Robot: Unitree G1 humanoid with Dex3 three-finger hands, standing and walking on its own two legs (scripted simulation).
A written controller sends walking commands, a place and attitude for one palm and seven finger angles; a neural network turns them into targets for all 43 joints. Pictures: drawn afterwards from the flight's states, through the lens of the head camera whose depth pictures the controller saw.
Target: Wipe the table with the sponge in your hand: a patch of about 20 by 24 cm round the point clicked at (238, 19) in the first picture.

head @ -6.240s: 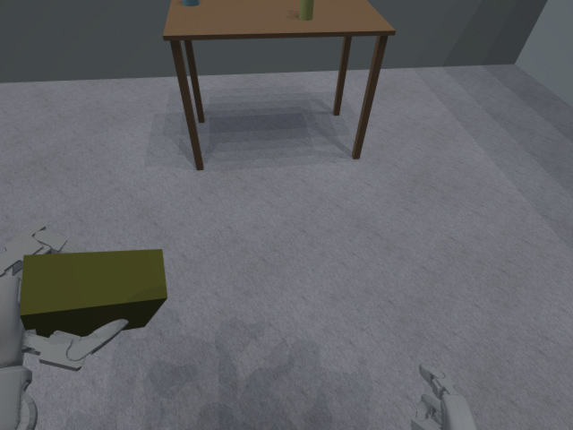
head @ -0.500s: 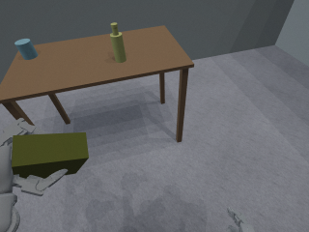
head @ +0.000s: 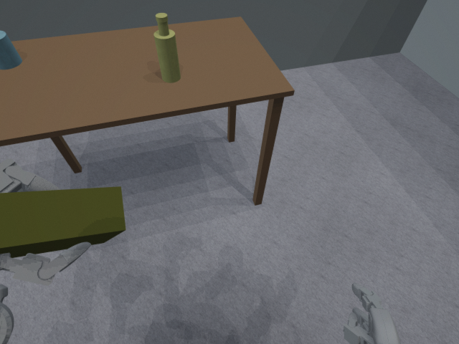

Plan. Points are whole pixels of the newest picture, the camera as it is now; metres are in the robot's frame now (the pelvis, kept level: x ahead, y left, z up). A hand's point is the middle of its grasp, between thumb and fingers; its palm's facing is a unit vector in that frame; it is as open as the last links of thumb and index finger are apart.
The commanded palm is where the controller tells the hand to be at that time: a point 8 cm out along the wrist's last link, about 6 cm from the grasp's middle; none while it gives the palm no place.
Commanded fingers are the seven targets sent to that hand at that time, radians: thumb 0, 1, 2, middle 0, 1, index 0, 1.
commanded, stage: take the last steps up to it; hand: left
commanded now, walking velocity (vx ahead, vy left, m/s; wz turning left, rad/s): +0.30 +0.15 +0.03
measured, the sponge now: (78, 221) +0.24 +0.21 +0.16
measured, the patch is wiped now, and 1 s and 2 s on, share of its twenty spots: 0.00 0.00 0.00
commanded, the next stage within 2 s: come to a stop and stand still in 1.18 s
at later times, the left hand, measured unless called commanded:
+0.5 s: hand (62, 154) +0.33 +0.26 +0.17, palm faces +0.35 -0.80 -0.49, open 9.7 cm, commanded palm +0.27 +0.31 +0.19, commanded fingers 0.00 0.10 1.30 -1.20 -1.60 -1.20 -1.60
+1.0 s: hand (55, 101) +0.44 +0.32 +0.17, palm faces +0.40 -0.78 -0.49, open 9.7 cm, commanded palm +0.39 +0.36 +0.19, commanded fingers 0.00 0.10 1.30 -1.20 -1.60 -1.20 -1.60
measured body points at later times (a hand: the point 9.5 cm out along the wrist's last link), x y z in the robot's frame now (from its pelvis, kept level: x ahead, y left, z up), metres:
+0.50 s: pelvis +0.12 +0.03 +0.01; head +0.18 +0.03 +0.46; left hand +0.31 +0.30 +0.20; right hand +0.28 -0.23 -0.09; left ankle +0.17 +0.19 -0.69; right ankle +0.09 -0.09 -0.73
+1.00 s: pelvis +0.23 +0.08 +0.00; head +0.26 +0.06 +0.45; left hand +0.42 +0.36 +0.20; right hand +0.38 -0.13 -0.12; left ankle +0.19 +0.19 -0.67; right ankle +0.24 +0.00 -0.73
